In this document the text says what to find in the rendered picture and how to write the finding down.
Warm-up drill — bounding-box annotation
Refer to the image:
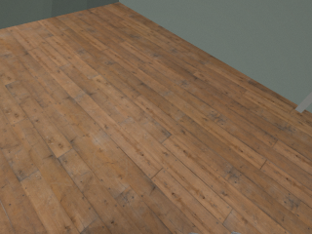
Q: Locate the panel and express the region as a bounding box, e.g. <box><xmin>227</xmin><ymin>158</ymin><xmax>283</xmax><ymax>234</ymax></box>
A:
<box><xmin>295</xmin><ymin>92</ymin><xmax>312</xmax><ymax>113</ymax></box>

